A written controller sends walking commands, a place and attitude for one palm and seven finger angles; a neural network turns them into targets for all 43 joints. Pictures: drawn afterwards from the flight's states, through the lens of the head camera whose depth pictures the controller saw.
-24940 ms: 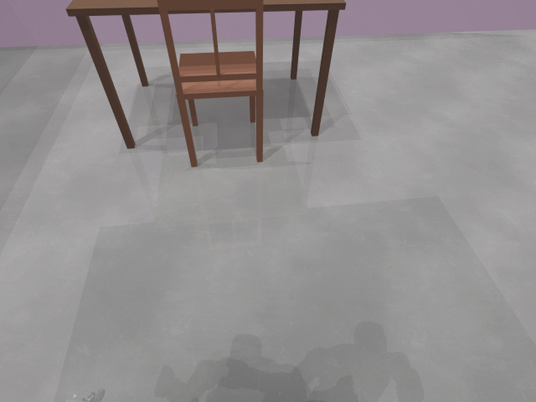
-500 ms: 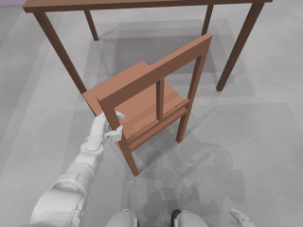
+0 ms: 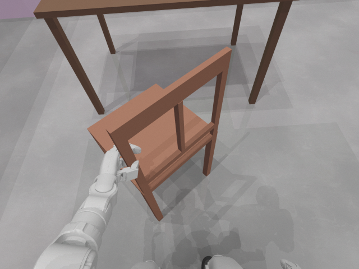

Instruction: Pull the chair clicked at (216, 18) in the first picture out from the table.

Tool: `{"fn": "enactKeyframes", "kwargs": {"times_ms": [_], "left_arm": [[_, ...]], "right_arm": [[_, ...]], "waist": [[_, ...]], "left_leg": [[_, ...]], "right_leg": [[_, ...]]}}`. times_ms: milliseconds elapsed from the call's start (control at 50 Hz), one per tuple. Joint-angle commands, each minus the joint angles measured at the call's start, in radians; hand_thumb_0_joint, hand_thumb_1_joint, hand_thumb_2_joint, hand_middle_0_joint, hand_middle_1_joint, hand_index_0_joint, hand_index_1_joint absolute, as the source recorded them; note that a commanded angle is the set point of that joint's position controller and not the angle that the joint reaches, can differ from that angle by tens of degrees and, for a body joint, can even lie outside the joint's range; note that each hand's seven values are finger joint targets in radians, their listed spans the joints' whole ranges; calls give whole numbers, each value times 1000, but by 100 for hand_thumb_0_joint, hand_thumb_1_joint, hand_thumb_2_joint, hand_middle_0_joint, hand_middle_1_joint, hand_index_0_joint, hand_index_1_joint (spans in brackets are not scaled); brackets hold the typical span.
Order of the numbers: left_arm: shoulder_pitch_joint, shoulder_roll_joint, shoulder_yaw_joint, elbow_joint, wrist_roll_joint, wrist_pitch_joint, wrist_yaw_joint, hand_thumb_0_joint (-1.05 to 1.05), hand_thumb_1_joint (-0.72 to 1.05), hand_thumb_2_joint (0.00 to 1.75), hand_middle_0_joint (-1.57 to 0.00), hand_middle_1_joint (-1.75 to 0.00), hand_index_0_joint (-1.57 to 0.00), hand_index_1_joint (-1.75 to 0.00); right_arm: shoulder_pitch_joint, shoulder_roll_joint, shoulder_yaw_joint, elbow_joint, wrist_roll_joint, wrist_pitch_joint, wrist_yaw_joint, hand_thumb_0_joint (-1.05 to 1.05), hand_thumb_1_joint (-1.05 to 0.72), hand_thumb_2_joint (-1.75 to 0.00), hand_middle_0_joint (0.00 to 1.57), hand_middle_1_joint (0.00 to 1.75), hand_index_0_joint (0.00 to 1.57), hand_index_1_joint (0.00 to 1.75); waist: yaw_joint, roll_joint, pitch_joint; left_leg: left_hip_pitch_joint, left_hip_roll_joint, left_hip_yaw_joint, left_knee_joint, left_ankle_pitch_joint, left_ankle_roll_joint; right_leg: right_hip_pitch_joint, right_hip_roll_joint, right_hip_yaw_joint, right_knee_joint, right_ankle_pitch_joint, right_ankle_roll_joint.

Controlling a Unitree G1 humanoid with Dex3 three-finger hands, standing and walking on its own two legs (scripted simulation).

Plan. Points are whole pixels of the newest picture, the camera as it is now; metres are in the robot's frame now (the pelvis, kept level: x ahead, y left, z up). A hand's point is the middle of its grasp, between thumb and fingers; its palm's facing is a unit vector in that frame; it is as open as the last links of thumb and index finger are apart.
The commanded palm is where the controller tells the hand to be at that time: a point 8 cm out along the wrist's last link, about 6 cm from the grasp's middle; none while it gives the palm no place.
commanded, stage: stop walking, hand still on the chair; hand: left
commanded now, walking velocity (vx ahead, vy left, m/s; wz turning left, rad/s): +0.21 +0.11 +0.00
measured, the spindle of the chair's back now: (179, 128) +0.51 -0.01 -0.10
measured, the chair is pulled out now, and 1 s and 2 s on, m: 0.50 0.57 0.57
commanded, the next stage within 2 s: open the thumb and straighten the fingers in 0.76 s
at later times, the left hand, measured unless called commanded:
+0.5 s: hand (132, 195) +0.29 +0.12 -0.05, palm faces -0.11 -0.97 -0.22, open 5.8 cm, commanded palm +0.28 +0.17 -0.03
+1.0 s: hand (129, 194) +0.29 +0.12 -0.05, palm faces -0.11 -0.98 -0.18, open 6.2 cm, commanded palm +0.27 +0.17 -0.03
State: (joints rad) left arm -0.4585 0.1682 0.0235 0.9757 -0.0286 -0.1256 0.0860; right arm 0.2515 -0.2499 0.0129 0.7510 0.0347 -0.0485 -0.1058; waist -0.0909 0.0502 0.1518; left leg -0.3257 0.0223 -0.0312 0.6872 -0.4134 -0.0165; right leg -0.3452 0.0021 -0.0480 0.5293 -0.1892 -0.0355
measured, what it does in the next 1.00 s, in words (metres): steps on the spot: left foot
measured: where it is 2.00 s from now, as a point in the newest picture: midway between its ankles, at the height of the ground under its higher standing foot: outside the picture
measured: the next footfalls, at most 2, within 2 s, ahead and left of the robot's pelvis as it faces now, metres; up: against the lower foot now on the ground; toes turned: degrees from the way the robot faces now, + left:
left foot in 0.06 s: +0.02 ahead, +0.14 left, +0.00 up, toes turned +0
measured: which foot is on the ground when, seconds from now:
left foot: up 0.00-0.04, down 0.06-1.00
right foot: down 0.00-1.00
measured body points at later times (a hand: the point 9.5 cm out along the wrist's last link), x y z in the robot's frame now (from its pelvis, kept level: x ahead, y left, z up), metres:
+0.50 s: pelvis +0.02 +0.01 +0.01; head +0.03 -0.01 +0.46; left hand +0.29 +0.17 -0.03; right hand +0.14 -0.23 -0.11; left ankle -0.02 +0.14 -0.73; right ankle +0.06 -0.10 -0.73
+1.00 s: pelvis +0.02 +0.01 +0.00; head +0.04 +0.00 +0.45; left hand +0.29 +0.18 -0.03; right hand +0.15 -0.24 -0.10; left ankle -0.02 +0.14 -0.73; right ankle +0.06 -0.10 -0.73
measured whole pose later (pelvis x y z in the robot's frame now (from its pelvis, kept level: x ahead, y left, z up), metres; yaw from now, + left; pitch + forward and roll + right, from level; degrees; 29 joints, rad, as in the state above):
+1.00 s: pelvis +0.02 +0.01 +0.00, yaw +0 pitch +3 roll +0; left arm -0.02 0.16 -0.10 0.53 -0.02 -0.03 0.04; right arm 0.24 -0.23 0.01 0.65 0.04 -0.03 -0.05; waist -0.06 0.01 -0.02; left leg -0.22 0.01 0.00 0.49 -0.32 -0.01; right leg -0.36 -0.02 -0.05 0.51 -0.20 -0.01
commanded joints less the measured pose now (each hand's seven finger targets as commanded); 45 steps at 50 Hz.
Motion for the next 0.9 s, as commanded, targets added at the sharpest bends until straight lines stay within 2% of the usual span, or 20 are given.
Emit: {"fn": "enactKeyframes", "kwargs": {"times_ms": [0,40,60,80,100,140,220,240,420,440,520,540,620,640,720,760,800,840,860,880], "left_arm": [[-254,138,11,-301,-11,-40,11,0,90,90,-50,-145,-50,-145],[-232,100,-19,-322,-10,-37,5,0,90,90,-50,-145,-50,-145],[-213,61,-50,-304,-9,-40,1,0,90,90,-50,-145,-50,-145],[-218,46,-66,-317,0,-40,0,0,90,90,-50,-145,-50,-145],[-205,55,-57,-323,5,-42,3,0,90,90,-50,-145,-50,-145],[-158,64,-54,-340,7,-44,3,0,90,90,-50,-145,-50,-145],[-76,52,-70,-354,9,-45,6,0,90,90,-50,-145,-50,-145],[-52,62,-63,-360,10,-45,7,0,90,90,-50,-145,-50,-145],[85,47,-82,-463,18,-43,11,0,90,90,-50,-145,-50,-145],[104,56,-82,-472,15,-42,11,0,90,90,-50,-145,-50,-145],[134,50,-83,-515,15,-36,9,0,90,90,-50,-145,-50,-145],[145,47,-95,-515,10,-33,8,0,90,90,-50,-145,-50,-145],[160,34,-101,-545,12,-28,7,0,90,90,-50,-145,-50,-145],[163,41,-103,-555,10,-27,7,0,90,90,-50,-145,-50,-145],[177,37,-98,-566,10,-23,10,0,90,90,-50,-145,-50,-145],[185,41,-97,-564,8,-20,12,0,90,90,-50,-145,-50,-145],[181,31,-102,-565,8,-19,13,0,90,90,-50,-145,-50,-145],[228,65,-75,-596,6,-21,17,0,90,90,-50,-145,-50,-145],[340,-17,-147,-459,-1,32,-14,0,78,84,-50,-145,-50,-145],[241,36,-101,-573,-9,29,-29,0,66,78,-50,-145,-50,-145]], "right_arm": [[-10,-102,-25,-130,-11,-38,-17,0,-90,-90,20,30,20,30],[-20,-122,-34,-143,-15,-28,-21,0,-90,-90,20,30,20,30],[-32,-101,-23,-146,-13,-19,-17,0,-90,-90,20,30,20,30],[-41,-97,-15,-152,-16,-13,-16,0,-90,-90,20,30,20,30],[-45,-93,-17,-155,-16,-9,-15,0,-90,-90,20,30,20,30],[-40,-99,-24,-159,-14,-3,-16,0,-90,-90,20,30,20,30],[-44,-83,-21,-165,-18,-4,-15,0,-90,-90,20,30,20,30],[-44,-89,-24,-162,-17,-6,-17,0,-90,-90,20,30,20,30],[-67,-86,-20,-181,-27,-11,-16,0,-90,-90,20,30,20,30],[-73,-87,-21,-180,-26,-13,-18,0,-90,-90,20,30,20,30],[-80,-82,-20,-194,-30,-6,-15,0,-90,-90,20,30,20,30],[-84,-83,-19,-190,-27,-6,-17,0,-90,-90,20,30,20,30],[-90,-80,-18,-203,-29,3,-13,0,-90,-90,20,30,20,30],[-91,-83,-19,-200,-27,1,-15,0,-90,-90,20,30,20,30],[-98,-79,-16,-212,-30,9,-13,0,-90,-90,20,30,20,30],[-97,-80,-15,-211,-30,10,-15,0,-90,-90,20,30,20,30],[-98,-77,-14,-215,-30,12,-14,0,-90,-90,20,30,20,30],[-98,-81,-20,-216,-29,12,-15,0,-90,-90,20,30,20,30],[-59,-113,-35,-203,20,11,28,0,-90,-90,20,30,20,30],[-73,-118,-39,-222,18,2,46,0,-90,-90,20,30,20,30]], "waist": [[54,-183,-420],[65,-62,-363],[68,24,-359],[67,69,-344],[73,45,-334],[71,-59,-332],[72,-121,-287],[71,-111,-263],[72,-74,-350],[72,-50,-350],[73,-97,-379],[69,-71,-359],[70,-79,-378],[67,-49,-366],[72,-65,-363],[74,-42,-346],[73,-66,-341],[76,-49,-346],[22,-151,-321],[36,-185,-337]], "left_leg": [[170,18,5,-245,100,25],[201,81,-49,-321,164,57],[176,107,-70,-351,122,71],[132,116,-89,-372,103,82],[103,119,-89,-374,96,86],[109,89,-55,-343,140,68],[133,61,-22,-334,90,54],[147,58,-17,-333,121,51],[206,82,-14,-318,422,32],[207,84,-13,-319,441,30],[227,83,-10,-304,489,24],[216,80,-13,-310,488,22],[230,82,-9,-306,513,17],[224,80,-11,-312,515,15],[221,83,-13,-320,490,18],[208,81,-18,-333,451,18],[204,79,-18,-335,436,20],[206,78,-15,-337,423,21],[85,34,42,-306,360,19],[30,24,40,-281,333,25]], "right_leg": [[224,-225,186,-168,-72,-26],[175,-132,144,-136,-136,21],[164,-109,106,-112,-205,36],[182,-87,85,-82,-199,40],[205,-82,83,-79,-175,40],[227,-94,108,-129,-121,31],[163,-115,146,-212,-209,19],[139,-115,147,-223,-186,15],[260,-118,110,-123,245,2],[264,-119,104,-121,266,5],[294,-124,105,-107,353,2],[287,-128,99,-113,353,2],[298,-126,98,-103,382,-2],[293,-127,93,-107,375,-1],[292,-123,93,-115,335,1],[280,-120,94,-128,283,3],[280,-118,97,-136,268,2],[284,-123,97,-148,263,2],[222,-78,11,-91,231,15],[209,-69,15,-73,231,14]]}}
